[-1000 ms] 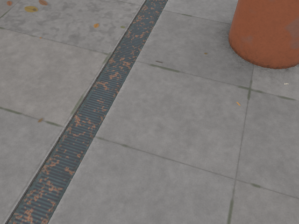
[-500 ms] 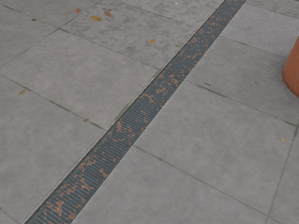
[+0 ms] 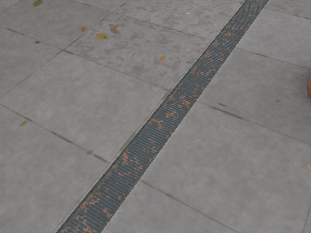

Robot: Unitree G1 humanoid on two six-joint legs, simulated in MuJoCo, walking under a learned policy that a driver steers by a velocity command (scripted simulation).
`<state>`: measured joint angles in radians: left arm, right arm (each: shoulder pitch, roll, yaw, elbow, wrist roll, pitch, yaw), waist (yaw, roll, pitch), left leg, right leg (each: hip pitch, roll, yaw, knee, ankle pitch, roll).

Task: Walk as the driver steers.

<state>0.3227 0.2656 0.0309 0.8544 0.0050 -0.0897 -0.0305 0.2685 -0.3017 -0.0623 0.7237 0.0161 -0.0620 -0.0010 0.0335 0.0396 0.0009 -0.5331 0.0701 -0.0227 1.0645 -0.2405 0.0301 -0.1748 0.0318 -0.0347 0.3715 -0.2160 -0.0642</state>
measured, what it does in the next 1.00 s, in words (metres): walks ahead, turning right: left foot, then right foot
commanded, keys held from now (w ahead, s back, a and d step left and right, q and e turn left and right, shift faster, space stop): w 0.18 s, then w+e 0.52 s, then no key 0.30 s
